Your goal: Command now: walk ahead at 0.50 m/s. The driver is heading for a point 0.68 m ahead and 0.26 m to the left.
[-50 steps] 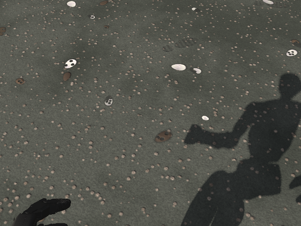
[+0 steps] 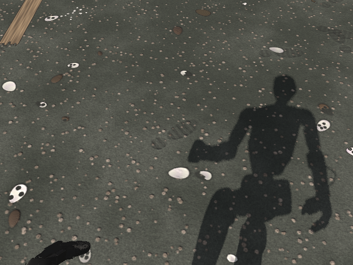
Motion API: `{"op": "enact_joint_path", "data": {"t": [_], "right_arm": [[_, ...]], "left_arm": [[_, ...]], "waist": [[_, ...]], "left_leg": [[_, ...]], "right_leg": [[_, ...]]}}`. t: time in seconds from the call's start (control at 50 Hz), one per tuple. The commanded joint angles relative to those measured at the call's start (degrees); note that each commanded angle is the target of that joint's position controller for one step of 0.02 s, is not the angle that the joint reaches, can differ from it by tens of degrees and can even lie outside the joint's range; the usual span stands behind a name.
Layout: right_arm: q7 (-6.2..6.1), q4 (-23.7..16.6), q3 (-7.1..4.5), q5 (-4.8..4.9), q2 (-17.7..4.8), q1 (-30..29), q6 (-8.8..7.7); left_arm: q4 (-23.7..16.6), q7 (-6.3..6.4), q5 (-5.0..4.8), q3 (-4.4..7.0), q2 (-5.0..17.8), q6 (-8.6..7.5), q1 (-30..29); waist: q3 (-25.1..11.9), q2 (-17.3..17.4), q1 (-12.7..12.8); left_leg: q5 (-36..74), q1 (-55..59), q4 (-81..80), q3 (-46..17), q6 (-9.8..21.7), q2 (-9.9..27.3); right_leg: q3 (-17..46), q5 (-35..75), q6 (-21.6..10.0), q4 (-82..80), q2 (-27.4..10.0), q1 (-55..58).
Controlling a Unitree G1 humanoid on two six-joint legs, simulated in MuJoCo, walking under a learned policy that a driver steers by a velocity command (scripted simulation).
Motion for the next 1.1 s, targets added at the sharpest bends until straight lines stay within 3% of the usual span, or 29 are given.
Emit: {"op": "enact_joint_path", "data": {"t": [0.02,0.04,0.06,0.08,0.1,0.14,0.16,0.2,0.22,0.36,0.46,0.52,0.56,0.58,0.6,0.62,0.64,0.66,0.68,0.72,0.78,0.84,0.92,1.0,1.02,1.04,1.06,1.08,1.1], "right_arm": [[-0.69,-2.24,-2.37,0.21,-10.23,-1.69,0.38],[-0.84,-3.12,-1.40,-0.57,-8.07,-1.82,0.37],[-0.50,-4.86,0.54,-1.21,-2.36,4.07,-0.66],[-0.15,-3.84,0.63,-0.67,-2.99,3.86,-1.82],[0.27,-4.97,-0.88,1.06,-8.10,-0.88,-2.40],[0.14,-6.24,-1.07,0.62,-7.46,-6.78,-2.17],[-0.02,-6.00,-1.39,0.31,-6.89,-5.56,-1.47],[-0.32,-4.45,-1.28,0.28,-4.69,-3.10,0.25],[-0.45,-4.80,-1.21,0.50,-3.80,-2.63,0.76],[0.82,-8.11,-0.80,-0.24,-1.76,-12.92,0.32],[2.51,-12.84,-0.26,-0.18,-1.03,-21.14,0.34],[3.42,-14.62,-1.11,-0.14,-2.62,-20.09,0.56],[3.24,-13.14,-3.10,0.00,-6.02,-10.68,0.93],[2.37,-10.94,-4.99,0.10,-9.33,-1.26,1.14],[1.09,-9.93,-6.80,0.08,-16.03,3.97,1.54],[1.26,-11.61,-6.12,0.24,-16.01,2.67,0.81],[1.38,-11.62,-4.70,-0.31,-11.23,2.38,0.33],[1.30,-11.66,-4.16,-0.34,-9.32,-0.34,-0.11],[1.32,-12.13,-3.49,-0.22,-7.41,-4.32,-0.16],[0.88,-14.09,-2.88,-1.12,-5.98,-8.67,-0.32],[-0.15,-14.49,-3.52,-1.15,-8.25,-9.79,-0.26],[-1.34,-13.61,-4.19,-0.45,-9.66,-7.91,0.96],[-2.21,-12.49,-4.20,0.03,-9.11,-5.03,2.82],[-2.84,-14.18,-3.79,-0.11,-7.05,-9.08,3.36],[-2.73,-15.02,-2.89,-0.73,-4.27,-8.37,3.09],[-2.62,-14.86,-1.64,-1.84,-0.21,-0.03,2.95],[-2.29,-14.06,-1.83,-0.50,-3.73,7.24,3.00],[-2.49,-11.99,-3.10,-0.12,-8.57,5.38,3.81],[-2.84,-12.37,-3.62,-0.24,-9.98,-0.26,4.88]], "left_arm": [[-1.69,0.11,0.33,3.42,8.71,-1.08,6.56],[0.71,0.67,0.68,4.68,11.76,-0.94,16.15],[1.68,1.04,1.51,6.06,17.74,-0.54,22.47],[2.14,1.01,0.62,5.16,14.10,-0.21,24.13],[1.97,1.15,0.44,3.98,10.93,-0.21,20.64],[1.68,1.11,0.80,2.82,7.64,-0.38,13.28],[1.77,1.04,1.23,2.58,6.74,-0.98,11.14],[2.68,0.81,1.41,2.53,5.30,-1.98,9.23],[3.29,0.96,1.70,2.94,7.00,-2.39,8.94],[6.67,2.38,1.54,3.45,8.93,-2.30,10.99],[9.77,2.82,0.42,4.15,10.61,-0.31,16.04],[9.80,3.38,-0.08,4.72,12.38,1.22,14.99],[9.30,4.02,-0.14,5.02,13.63,2.21,13.74],[8.82,4.29,-0.23,4.71,13.27,2.21,12.87],[6.38,3.77,1.61,2.81,7.52,1.12,17.08],[5.04,2.68,1.48,1.31,4.80,-1.33,17.26],[3.75,1.69,-0.93,2.64,9.69,-3.09,10.05],[2.46,1.43,-1.74,2.47,9.68,-4.01,7.13],[3.05,1.91,-0.31,2.51,8.88,-4.10,6.03],[3.42,2.08,1.08,3.20,9.71,-3.01,8.88],[2.89,2.62,1.74,2.97,7.78,-1.30,8.71],[1.42,2.73,2.00,1.95,5.23,-0.95,3.61],[-0.34,1.86,0.92,2.22,6.52,-0.65,-1.38],[0.66,1.72,1.60,3.73,9.56,-1.49,4.11],[0.83,2.06,2.63,4.09,11.51,-1.83,7.06],[0.11,2.56,3.88,4.00,13.73,-1.53,7.64],[1.50,2.21,3.05,4.36,13.32,-0.44,9.92],[-0.32,1.98,1.85,3.35,9.47,-0.01,6.91],[-0.69,1.95,1.79,2.60,7.32,0.73,5.15]], "waist": [[-4.28,5.80,8.07],[-11.69,3.87,12.07],[-20.67,-8.38,11.24],[-24.11,-12.94,12.17],[-14.93,-7.94,12.38],[-4.15,-1.89,9.24],[-2.73,-4.43,7.08],[-1.58,-3.67,5.37],[-1.20,-4.74,4.33],[2.22,-0.83,7.37],[4.85,0.11,10.47],[2.13,-2.23,8.08],[-3.94,-3.54,2.31],[-8.68,-1.55,-2.85],[-15.03,10.88,-1.30],[-22.76,13.78,0.94],[-18.72,8.12,-2.15],[-11.61,5.61,-0.81],[-6.11,-0.08,1.85],[-3.77,3.54,5.87],[-1.88,2.78,7.38],[-3.16,5.10,5.52],[-5.42,7.60,3.30],[-6.10,8.75,7.57],[-10.52,4.83,8.10],[-16.10,-8.68,4.02],[-21.23,-17.28,2.43],[-17.04,-8.72,3.87],[-13.03,-4.69,5.26]], "left_leg": [[43.64,-1.40,11.16,-4.85,7.18,13.84],[38.96,-8.92,23.92,-2.67,5.24,11.01],[16.36,-32.31,46.66,0.78,0.84,2.54],[-13.57,-41.86,56.16,-6.48,0.68,-0.53],[-11.24,-46.92,60.23,-8.54,1.51,2.84],[-1.84,-45.27,54.99,-6.08,1.65,7.43],[1.41,-41.73,52.47,-6.79,1.23,9.14],[4.72,-37.60,51.61,-6.81,0.49,9.58],[6.39,-37.77,50.81,-7.31,-0.21,9.64],[25.12,-40.33,29.84,-4.41,-0.76,8.19],[21.54,-44.65,21.86,-1.06,1.59,7.38],[13.09,-39.37,20.80,3.31,4.34,3.76],[9.23,-26.11,20.28,5.93,7.16,-0.74],[12.75,-10.87,16.12,3.60,9.64,-1.61],[11.61,11.89,16.08,-20.08,17.53,12.31],[3.73,21.83,5.77,-48.74,26.04,21.83],[2.43,19.74,3.08,-42.96,22.27,20.24],[5.27,11.93,2.76,-34.76,19.70,18.18],[11.06,2.61,1.77,-27.77,16.82,15.08],[21.90,-8.04,-0.10,-23.12,17.26,12.95],[40.31,-16.79,0.24,-15.82,16.44,10.36],[43.67,-20.29,3.56,-10.51,12.46,5.67],[32.88,-16.99,7.47,-15.71,9.37,6.18],[25.44,-13.59,17.79,-22.44,6.39,5.57],[19.21,-15.31,26.50,-19.56,4.08,1.95],[-15.02,-26.52,40.90,-14.35,0.82,-4.69],[-23.60,-34.15,52.36,-12.01,-1.31,-4.88],[-19.21,-35.72,57.82,-13.00,-3.24,-2.12],[-15.20,-37.00,59.41,-11.18,-4.33,-1.02]], "right_leg": [[-2.69,-2.41,-3.41,-3.23,2.76,13.78],[1.06,-0.94,-6.04,-0.91,-1.23,29.48],[25.14,-7.86,-14.77,-1.62,-16.00,52.90],[40.16,-16.19,-17.24,-9.83,-20.29,55.28],[33.13,-20.74,-14.22,-11.41,-18.65,48.32],[19.78,-15.48,-10.99,-15.65,-14.01,32.49],[16.10,-11.56,-10.46,-17.57,-12.90,27.30],[9.72,-6.83,-9.69,-20.87,-10.36,22.21],[7.87,-4.65,-10.51,-22.01,-11.59,20.67],[-6.03,5.03,-8.04,-23.62,-9.34,24.51],[-8.74,10.40,-7.34,-20.33,-12.93,35.66],[-11.09,32.00,-5.52,-12.13,-13.61,39.72],[-12.67,46.05,-3.85,2.55,-12.35,38.18],[-13.69,39.69,-1.70,15.87,-10.00,30.17],[-13.30,4.54,1.69,37.30,-3.56,6.59],[-0.86,-33.55,2.99,50.31,6.60,-8.48],[5.36,-30.29,1.47,52.02,2.75,-14.80],[4.61,-25.14,0.24,48.03,0.21,-15.86],[3.76,-21.32,0.01,42.06,-2.11,-12.72],[4.22,-18.15,1.74,36.60,-3.98,-5.35],[1.58,-15.26,5.13,28.06,-2.23,-1.70],[0.13,-3.71,6.24,14.01,1.55,3.50],[2.09,3.57,5.79,3.14,4.85,7.01],[4.06,4.63,2.64,-5.30,3.28,13.21],[7.44,16.17,-0.03,-5.90,-2.58,21.87],[20.74,40.21,-6.88,-2.47,-15.76,37.15],[37.56,28.65,-16.06,-5.44,-24.41,41.29],[34.67,16.96,-15.05,-7.08,-20.72,36.73],[27.00,9.56,-12.35,-7.24,-16.89,32.72]]}}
